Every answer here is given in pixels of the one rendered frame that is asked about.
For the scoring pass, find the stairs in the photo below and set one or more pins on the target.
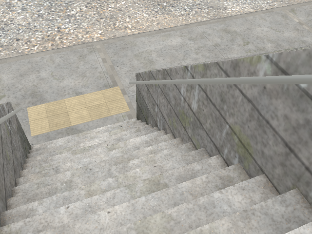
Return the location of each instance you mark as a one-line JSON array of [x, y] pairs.
[[131, 178]]

